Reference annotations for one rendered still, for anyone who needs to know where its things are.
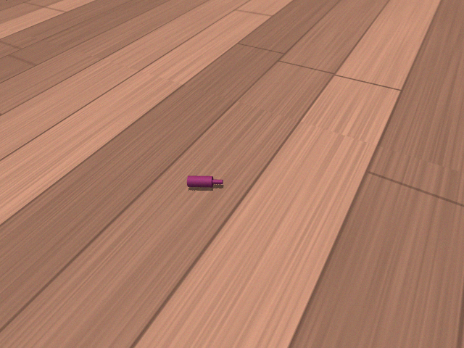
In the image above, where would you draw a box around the bottle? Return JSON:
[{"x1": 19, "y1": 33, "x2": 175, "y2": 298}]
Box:
[{"x1": 187, "y1": 175, "x2": 223, "y2": 187}]

